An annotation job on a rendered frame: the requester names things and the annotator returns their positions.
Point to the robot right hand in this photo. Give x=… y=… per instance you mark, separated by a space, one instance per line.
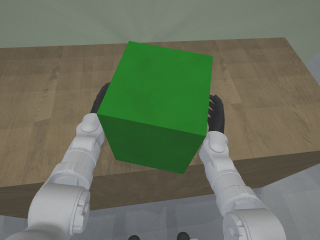
x=216 y=121

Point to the pedestal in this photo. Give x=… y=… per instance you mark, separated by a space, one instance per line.
x=270 y=99

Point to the carton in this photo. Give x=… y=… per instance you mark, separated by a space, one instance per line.
x=155 y=110

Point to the robot left hand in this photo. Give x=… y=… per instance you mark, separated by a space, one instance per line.
x=99 y=98

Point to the robot right forearm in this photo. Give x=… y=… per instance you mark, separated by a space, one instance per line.
x=229 y=188

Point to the right robot upper arm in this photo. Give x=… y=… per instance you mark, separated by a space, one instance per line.
x=252 y=224

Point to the robot left forearm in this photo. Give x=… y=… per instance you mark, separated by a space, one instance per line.
x=80 y=159

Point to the left robot upper arm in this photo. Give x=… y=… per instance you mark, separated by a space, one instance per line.
x=59 y=211

